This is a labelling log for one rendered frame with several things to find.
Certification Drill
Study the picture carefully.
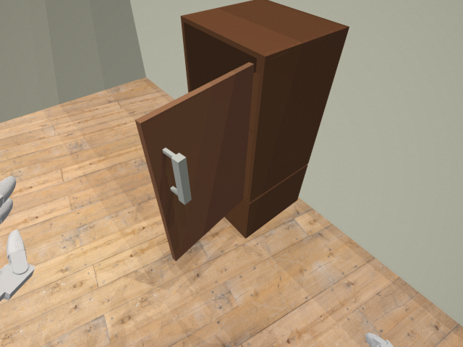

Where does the cupboard door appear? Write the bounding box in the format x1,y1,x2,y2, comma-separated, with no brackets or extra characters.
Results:
135,62,254,261

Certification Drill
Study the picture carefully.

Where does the handle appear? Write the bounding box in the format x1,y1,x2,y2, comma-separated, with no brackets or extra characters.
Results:
163,147,192,205

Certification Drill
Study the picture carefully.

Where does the right robot hand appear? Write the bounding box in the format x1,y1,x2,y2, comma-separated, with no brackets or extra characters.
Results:
365,333,393,347

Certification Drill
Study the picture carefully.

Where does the left robot hand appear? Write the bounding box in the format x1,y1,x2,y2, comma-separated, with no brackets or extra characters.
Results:
0,176,35,301

